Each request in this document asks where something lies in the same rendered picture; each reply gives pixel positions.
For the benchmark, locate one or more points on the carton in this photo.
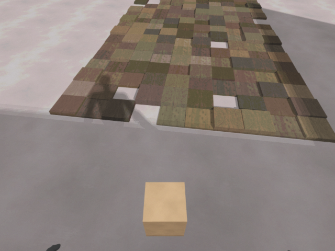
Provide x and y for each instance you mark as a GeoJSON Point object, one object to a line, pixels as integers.
{"type": "Point", "coordinates": [164, 212]}

